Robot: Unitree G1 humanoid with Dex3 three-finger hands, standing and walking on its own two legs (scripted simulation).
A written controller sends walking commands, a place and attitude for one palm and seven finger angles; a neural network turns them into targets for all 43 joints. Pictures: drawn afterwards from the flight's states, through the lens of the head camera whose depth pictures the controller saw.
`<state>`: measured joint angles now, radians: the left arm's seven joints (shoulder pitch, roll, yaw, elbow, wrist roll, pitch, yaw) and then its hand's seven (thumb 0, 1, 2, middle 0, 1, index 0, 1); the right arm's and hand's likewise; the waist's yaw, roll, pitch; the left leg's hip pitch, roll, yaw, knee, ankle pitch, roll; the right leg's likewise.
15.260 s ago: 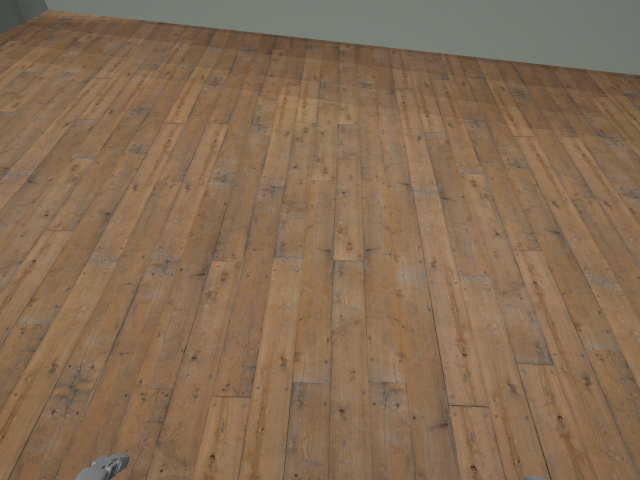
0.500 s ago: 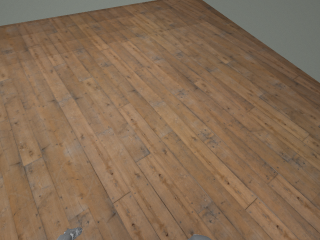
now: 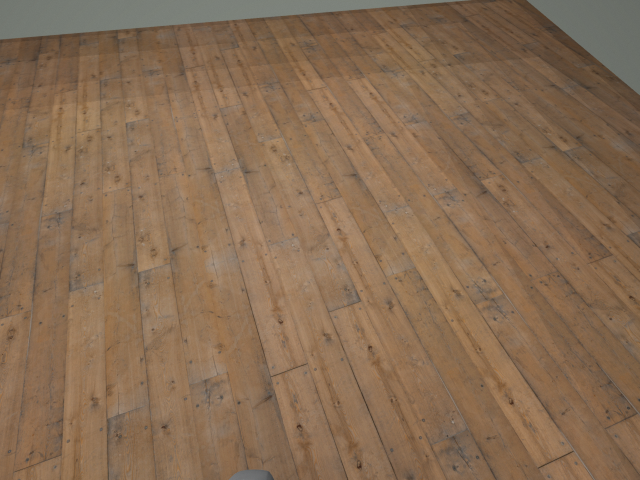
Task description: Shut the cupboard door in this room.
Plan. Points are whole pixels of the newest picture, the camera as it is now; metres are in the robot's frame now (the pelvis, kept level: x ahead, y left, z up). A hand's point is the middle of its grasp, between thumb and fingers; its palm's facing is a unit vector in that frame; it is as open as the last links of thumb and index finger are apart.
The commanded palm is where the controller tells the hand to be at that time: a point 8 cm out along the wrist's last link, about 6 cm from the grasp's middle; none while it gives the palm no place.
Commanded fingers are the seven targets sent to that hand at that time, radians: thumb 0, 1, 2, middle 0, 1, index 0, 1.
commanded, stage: turn or walk to find it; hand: left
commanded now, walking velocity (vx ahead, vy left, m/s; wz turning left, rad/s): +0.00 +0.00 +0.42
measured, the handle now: out of the picture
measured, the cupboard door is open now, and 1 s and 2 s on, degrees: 98 98 98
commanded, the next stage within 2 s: stand and wait in 1.42 s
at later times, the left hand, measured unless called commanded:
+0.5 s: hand out of the picture +0.05 +0.22 -0.15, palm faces +0.20 -0.94 -0.28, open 7.4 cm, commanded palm none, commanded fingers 0.00 0.90 0.90 -0.20 -0.30 -0.20 -0.30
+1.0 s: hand out of the picture -0.12 +0.23 -0.19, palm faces +0.44 -0.86 -0.24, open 7.4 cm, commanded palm none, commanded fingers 0.00 0.90 0.90 -0.20 -0.30 -0.20 -0.30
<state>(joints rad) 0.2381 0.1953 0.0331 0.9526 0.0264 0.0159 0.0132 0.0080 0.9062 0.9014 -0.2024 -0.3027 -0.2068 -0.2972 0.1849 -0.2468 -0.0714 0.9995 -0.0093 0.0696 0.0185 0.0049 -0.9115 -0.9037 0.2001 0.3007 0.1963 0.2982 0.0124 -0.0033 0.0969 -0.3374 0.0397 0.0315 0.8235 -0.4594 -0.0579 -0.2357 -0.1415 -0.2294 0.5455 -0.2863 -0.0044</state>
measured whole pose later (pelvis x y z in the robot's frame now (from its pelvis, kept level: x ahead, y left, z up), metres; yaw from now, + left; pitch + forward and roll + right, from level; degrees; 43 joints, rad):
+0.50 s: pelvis -0.02 +0.00 -0.01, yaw +11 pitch +0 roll +1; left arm 0.14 0.21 0.04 0.91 0.01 0.02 0.01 0.01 0.91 0.90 -0.20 -0.30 -0.20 -0.30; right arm 0.19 -0.22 -0.07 0.96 -0.02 0.04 0.01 0.00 -0.90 -0.90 0.21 0.30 0.20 0.30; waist -0.02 0.04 0.07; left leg -0.31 -0.03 -0.08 0.58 -0.27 -0.01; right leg -0.27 -0.04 -0.07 0.57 -0.30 0.05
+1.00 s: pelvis -0.05 +0.02 -0.01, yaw +24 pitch +0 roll +0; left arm 0.24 0.26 0.06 0.99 0.01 0.07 0.02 0.01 0.91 0.90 -0.20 -0.30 -0.20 -0.30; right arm 0.15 -0.21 -0.05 0.97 -0.02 0.02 0.01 0.00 -0.91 -0.90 0.20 0.30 0.20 0.30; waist 0.02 -0.06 0.10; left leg -0.26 0.01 0.06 0.60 -0.34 0.03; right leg -0.39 -0.13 -0.12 0.91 -0.52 0.06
